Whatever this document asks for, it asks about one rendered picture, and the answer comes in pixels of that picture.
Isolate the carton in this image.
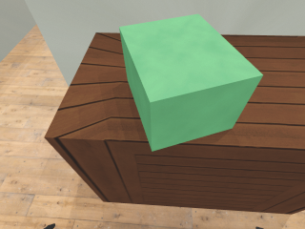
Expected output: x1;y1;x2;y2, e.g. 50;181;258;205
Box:
119;14;263;152

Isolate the pedestal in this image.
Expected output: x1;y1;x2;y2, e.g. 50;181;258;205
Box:
44;32;305;215

